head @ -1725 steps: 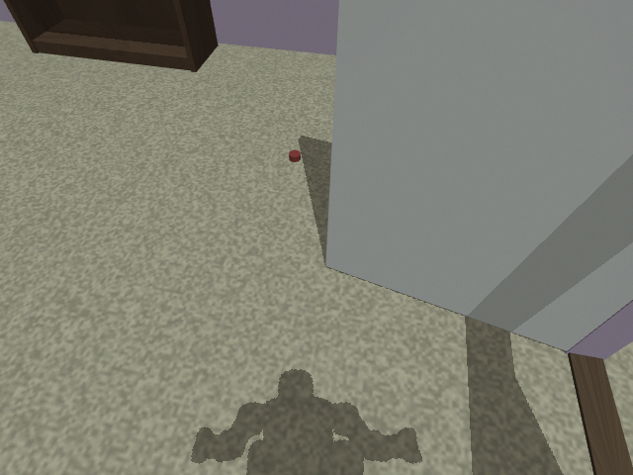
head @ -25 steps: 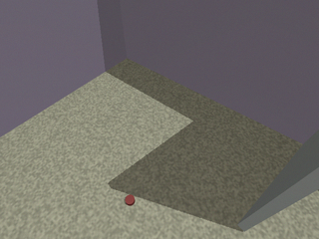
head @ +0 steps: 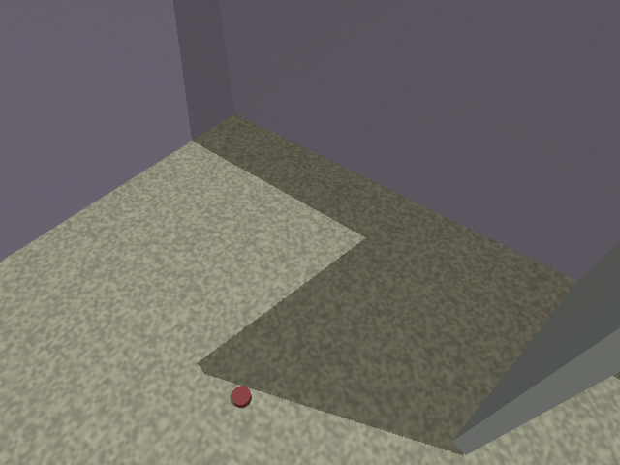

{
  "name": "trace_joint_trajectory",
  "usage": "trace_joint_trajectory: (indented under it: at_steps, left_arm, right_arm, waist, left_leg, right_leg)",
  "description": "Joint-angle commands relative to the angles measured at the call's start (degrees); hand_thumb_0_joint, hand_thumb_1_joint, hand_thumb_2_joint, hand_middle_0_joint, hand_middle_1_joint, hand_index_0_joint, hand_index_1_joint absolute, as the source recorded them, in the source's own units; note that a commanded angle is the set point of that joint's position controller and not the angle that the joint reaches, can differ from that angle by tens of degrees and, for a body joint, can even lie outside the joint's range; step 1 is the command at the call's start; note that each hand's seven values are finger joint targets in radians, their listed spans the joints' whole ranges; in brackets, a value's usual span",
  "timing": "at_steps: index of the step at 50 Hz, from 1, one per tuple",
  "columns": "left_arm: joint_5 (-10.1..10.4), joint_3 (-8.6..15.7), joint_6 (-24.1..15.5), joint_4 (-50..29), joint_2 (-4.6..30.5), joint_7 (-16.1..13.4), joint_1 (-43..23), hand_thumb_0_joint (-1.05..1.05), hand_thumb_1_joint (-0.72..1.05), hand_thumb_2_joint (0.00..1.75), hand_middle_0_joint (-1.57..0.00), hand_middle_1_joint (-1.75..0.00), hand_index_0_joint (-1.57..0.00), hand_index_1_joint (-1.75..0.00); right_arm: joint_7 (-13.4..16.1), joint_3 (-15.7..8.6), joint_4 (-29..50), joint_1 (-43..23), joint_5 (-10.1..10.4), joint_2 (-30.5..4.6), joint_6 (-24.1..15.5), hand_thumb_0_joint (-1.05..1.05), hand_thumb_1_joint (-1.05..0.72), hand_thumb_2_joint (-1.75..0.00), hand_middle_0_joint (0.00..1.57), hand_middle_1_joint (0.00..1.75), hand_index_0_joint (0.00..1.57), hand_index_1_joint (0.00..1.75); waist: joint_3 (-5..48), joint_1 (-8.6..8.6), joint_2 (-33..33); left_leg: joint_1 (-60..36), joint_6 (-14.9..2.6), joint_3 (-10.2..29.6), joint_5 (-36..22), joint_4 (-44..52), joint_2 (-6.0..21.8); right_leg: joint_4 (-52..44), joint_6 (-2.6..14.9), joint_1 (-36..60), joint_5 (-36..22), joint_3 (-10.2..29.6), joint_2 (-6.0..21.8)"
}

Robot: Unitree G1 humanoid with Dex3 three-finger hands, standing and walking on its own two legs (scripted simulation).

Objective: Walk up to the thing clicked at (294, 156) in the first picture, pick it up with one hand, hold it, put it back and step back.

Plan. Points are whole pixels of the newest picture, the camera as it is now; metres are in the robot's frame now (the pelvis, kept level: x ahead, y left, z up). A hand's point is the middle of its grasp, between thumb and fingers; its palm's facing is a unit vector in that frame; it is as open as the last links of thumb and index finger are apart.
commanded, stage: walk up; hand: left
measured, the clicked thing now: (241, 396) +0.42 +0.20 -0.77
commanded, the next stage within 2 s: stand in 1.22 s
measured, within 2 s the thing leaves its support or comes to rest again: neither
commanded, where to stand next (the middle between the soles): +0.03 -0.02 m, yaw -1 degrees
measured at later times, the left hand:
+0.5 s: hand out of the picture +0.12 +0.23 -0.16, palm faces -0.04 -0.94 -0.33, open 7.4 cm
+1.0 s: hand out of the picture +0.11 +0.23 -0.16, palm faces -0.08 -0.94 -0.33, open 7.4 cm
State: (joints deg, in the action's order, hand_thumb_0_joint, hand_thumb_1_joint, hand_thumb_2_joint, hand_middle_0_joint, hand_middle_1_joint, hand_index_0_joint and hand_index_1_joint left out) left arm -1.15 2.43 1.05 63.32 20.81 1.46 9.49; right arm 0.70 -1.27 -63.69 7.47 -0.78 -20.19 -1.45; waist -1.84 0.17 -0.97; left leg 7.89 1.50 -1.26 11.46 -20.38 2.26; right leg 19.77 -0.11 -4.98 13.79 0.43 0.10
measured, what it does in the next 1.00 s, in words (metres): stands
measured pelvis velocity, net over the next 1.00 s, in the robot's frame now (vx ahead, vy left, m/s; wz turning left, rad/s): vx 0.00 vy -0.02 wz -0.07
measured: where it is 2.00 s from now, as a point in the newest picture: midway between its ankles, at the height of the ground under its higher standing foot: outside the picture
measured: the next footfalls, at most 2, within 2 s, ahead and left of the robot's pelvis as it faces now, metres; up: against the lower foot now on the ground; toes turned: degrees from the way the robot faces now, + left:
none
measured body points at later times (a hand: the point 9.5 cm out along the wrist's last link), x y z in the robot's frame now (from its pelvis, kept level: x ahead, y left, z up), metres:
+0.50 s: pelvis +0.01 -0.02 +0.00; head +0.03 -0.02 +0.45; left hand +0.12 +0.28 -0.13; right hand +0.08 -0.33 -0.13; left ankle -0.01 +0.14 -0.75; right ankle -0.03 -0.12 -0.75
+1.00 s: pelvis +0.00 -0.02 +0.00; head +0.02 -0.02 +0.45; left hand +0.11 +0.28 -0.13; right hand +0.05 -0.33 -0.13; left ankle -0.01 +0.14 -0.75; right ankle -0.03 -0.12 -0.75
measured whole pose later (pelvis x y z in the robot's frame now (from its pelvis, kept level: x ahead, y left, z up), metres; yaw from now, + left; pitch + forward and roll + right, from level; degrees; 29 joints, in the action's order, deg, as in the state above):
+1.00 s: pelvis +0.00 -0.02 +0.00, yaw -4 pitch -2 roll +0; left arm -0.6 2.6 1.7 59.7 20.6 1.5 7.3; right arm 1.1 -1.5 -61.5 7.9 -0.3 -20.3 -0.8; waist -3.6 0.8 -0.9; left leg 5.9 3.2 -4.8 13.0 -21.1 5.0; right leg 22.9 1.6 -5.8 15.1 3.9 -2.6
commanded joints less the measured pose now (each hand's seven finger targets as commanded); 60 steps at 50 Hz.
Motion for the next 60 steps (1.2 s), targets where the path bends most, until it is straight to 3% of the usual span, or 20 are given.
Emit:
trace_joint_trajectory:
  at_steps: [1, 6, 16, 24, 35, 42, 56, 60]
  left_arm:
    - [-0.1, 2.3, -1.3, -4.6, 12.1, -1.0, -2.3, 0.00, 0.90, 0.90, -0.20, -0.30, -0.20, -0.30]
    - [0.2, 2.6, -1.0, -5.3, 11.9, -1.3, -1.7, 0.00, 0.90, 0.90, -0.20, -0.30, -0.20, -0.30]
    - [0.5, 2.8, -0.7, -6.3, 12.3, -1.5, -2.5, 0.00, 0.90, 0.90, -0.20, -0.30, -0.20, -0.30]
    - [0.3, 2.9, -0.7, -7.3, 12.4, -1.4, -4.1, 0.00, 0.90, 0.90, -0.20, -0.30, -0.20, -0.30]
    - [0.3, 2.8, -0.7, -7.9, 12.1, -1.1, -4.4, 0.00, 0.90, 0.90, -0.20, -0.30, -0.20, -0.30]
    - [0.3, 2.7, -0.6, -7.7, 12.4, -0.9, -4.4, 0.00, 0.90, 0.90, -0.20, -0.30, -0.20, -0.30]
    - [0.4, 2.6, -0.9, -7.8, 12.4, -0.8, -3.8, 0.00, 0.90, 0.90, -0.20, -0.30, -0.20, -0.30]
    - [0.3, 2.5, -0.8, -7.7, 12.3, -0.8, -3.8, 0.00, 0.90, 0.90, -0.20, -0.30, -0.20, -0.30]
  right_arm:
    - [1.0, -2.5, 4.6, -1.4, -0.1, -13.0, -1.5, 0.00, -0.90, -0.90, 0.20, 0.30, 0.20, 0.30]
    - [1.2, -2.6, 5.4, -1.0, -0.1, -12.8, -1.2, 0.00, -0.90, -0.90, 0.20, 0.30, 0.20, 0.30]
    - [1.4, -2.8, 6.2, -1.8, 0.2, -12.8, -0.6, 0.00, -0.90, -0.90, 0.20, 0.30, 0.20, 0.30]
    - [1.3, -2.8, 6.4, -2.1, 0.1, -12.4, -0.4, 0.00, -0.90, -0.90, 0.20, 0.30, 0.20, 0.30]
    - [1.2, -2.6, 6.2, -1.2, 0.1, -12.7, -0.8, 0.00, -0.90, -0.90, 0.20, 0.30, 0.20, 0.30]
    - [1.3, -2.7, 6.1, -1.0, 0.3, -13.1, -0.8, 0.00, -0.90, -0.90, 0.20, 0.30, 0.20, 0.30]
    - [1.1, -2.8, 5.9, -0.6, 0.3, -13.1, -0.9, 0.00, -0.90, -0.90, 0.20, 0.30, 0.20, 0.30]
    - [1.1, -3.0, 5.8, -0.6, 0.2, -13.6, -1.1, 0.00, -0.90, -0.90, 0.20, 0.30, 0.20, 0.30]
  waist:
    - [4.8, 0.58, 0.8]
    - [5.2, 0.36, 0.8]
    - [3.7, 0.20, 0.5]
    - [3.6, 0.61, -0.4]
    - [4.3, 0.50, 0.6]
    - [2.8, 0.64, 0.6]
    - [3.1, 0.63, 0.4]
    - [3.8, 0.82, 1.5]
  left_leg:
    - [-4.6, -3.50, 3.8, -13.3, 0.2, 5.9]
    - [-5.8, -3.70, 2.4, -17.3, -1.4, 6.2]
    - [-6.2, -3.39, 0.9, -17.4, -2.3, 6.3]
    - [-5.2, -3.06, 0.2, -12.2, -1.6, 6.0]
    - [-7.1, -3.46, 0.4, -13.2, -0.2, 6.9]
    - [-6.2, -3.08, 0.2, -8.9, 0.3, 6.5]
    - [-7.3, -2.90, -0.2, -8.6, 0.2, 6.6]
    - [-8.3, -3.41, 0.5, -10.3, 1.0, 7.7]
  right_leg:
    - [-1.7, 2.19, -0.8, -17.3, 4.7, 6.1]
    - [-0.2, 2.43, -0.8, -21.2, 4.4, 5.7]
    - [0.9, 2.74, -1.3, -25.0, 5.4, 5.4]
    - [-0.3, 3.10, -1.5, -21.6, 6.9, 5.5]
    - [0.5, 3.02, -2.5, -20.0, 7.2, 4.6]
    - [-0.3, 3.35, -3.7, -16.6, 8.2, 4.4]
    - [-0.6, 3.64, -5.1, -16.1, 9.3, 4.5]
    - [0.8, 3.36, -5.0, -17.3, 8.5, 4.0]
